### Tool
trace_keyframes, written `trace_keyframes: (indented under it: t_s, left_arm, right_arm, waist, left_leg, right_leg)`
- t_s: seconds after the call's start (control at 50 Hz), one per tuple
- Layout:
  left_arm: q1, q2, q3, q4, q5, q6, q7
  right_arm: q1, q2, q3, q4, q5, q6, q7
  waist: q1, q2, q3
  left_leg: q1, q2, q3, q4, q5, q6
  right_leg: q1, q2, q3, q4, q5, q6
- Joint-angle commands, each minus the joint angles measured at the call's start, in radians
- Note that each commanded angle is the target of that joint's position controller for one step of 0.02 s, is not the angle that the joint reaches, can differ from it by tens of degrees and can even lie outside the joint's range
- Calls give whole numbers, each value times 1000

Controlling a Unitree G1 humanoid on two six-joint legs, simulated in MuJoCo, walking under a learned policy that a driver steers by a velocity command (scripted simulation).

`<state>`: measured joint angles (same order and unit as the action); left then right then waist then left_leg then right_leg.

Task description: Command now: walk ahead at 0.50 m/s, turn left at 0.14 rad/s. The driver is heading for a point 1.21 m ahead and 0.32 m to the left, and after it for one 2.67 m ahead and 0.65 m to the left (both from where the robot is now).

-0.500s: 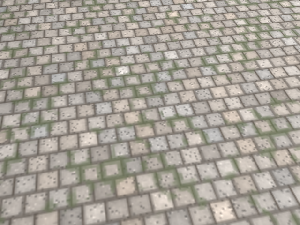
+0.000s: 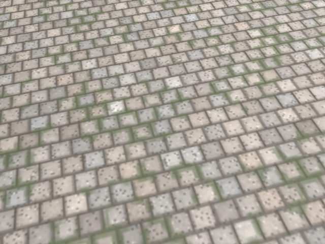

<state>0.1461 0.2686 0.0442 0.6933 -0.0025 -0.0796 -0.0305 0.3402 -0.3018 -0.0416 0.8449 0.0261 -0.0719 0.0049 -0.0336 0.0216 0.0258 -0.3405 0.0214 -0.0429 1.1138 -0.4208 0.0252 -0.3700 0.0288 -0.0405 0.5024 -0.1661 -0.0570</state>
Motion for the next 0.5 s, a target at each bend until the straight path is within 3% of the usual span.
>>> trace_keyframes:
  t_s: [0.02,0.06,0.14,0.22,0.32,0.38,0.4,0.42,0.44,0.46,0.48,0.5]
  left_arm:
    - [80,98,31,-17,16,-16,2]
    - [74,97,36,5,14,-34,3]
    - [96,124,46,48,21,-42,18]
    - [112,144,47,73,14,-35,30]
    - [197,173,57,126,-4,1,39]
    - [176,207,67,121,-9,28,52]
    - [167,220,70,116,-9,37,59]
    - [150,225,70,111,-11,44,66]
    - [144,213,62,95,-7,39,72]
    - [248,61,13,45,30,11,50]
    - [177,107,13,33,5,-34,32]
    - [70,163,29,0,-36,-60,19]
  right_arm:
    - [-30,-105,-31,-79,-1,-10,0]
    - [-7,-68,-28,-68,2,13,-3]
    - [-88,-54,-30,-97,-4,23,-5]
    - [-204,-29,-18,-133,-7,13,18]
    - [-341,-17,-9,-216,-5,13,49]
    - [-310,-48,-26,-244,-5,18,64]
    - [-242,-74,-41,-235,-5,22,64]
    - [-110,-117,-67,-208,-3,24,58]
    - [60,-186,-100,-170,-3,31,40]
    - [84,-300,-122,-166,2,31,25]
    - [108,-239,-102,-192,-3,21,24]
    - [78,-183,-85,-187,-14,13,24]
  waist:
    - [42,-102,-61]
    - [21,-104,-46]
    - [31,-71,1]
    - [75,-60,33]
    - [122,-48,71]
    - [73,-96,13]
    - [30,-117,-36]
    - [-47,-109,-107]
    - [-132,-50,-196]
    - [-34,216,-291]
    - [-82,148,-436]
    - [-106,91,-303]
  left_leg:
    - [-307,112,-57,39,130,-6]
    - [-273,114,-62,13,166,-21]
    - [-362,101,-94,-131,347,-42]
    - [-321,82,-18,-359,530,-30]
    - [-397,62,44,-487,446,12]
    - [-284,-8,126,-500,293,61]
    - [-186,-46,152,-493,245,83]
    - [1,-84,157,-537,268,116]
    - [304,-40,40,-588,312,167]
    - [704,233,-482,-610,247,351]
    - [805,327,-809,-773,145,431]
    - [725,290,-652,-799,186,366]
  right_leg:
    - [294,-275,319,-297,58,-161]
    - [228,-266,232,-345,132,-166]
    - [240,-259,93,-381,245,-153]
    - [263,-232,-32,-399,267,-111]
    - [462,-294,-82,-328,381,-97]
    - [522,-305,-125,-172,785,-65]
    - [519,-300,-139,-60,935,-53]
    - [460,-276,-159,121,965,-30]
    - [257,-237,-163,386,757,9]
    - [-226,-47,-124,765,-175,77]
    - [-378,28,111,924,-426,77]
    - [-463,-37,154,911,-342,52]
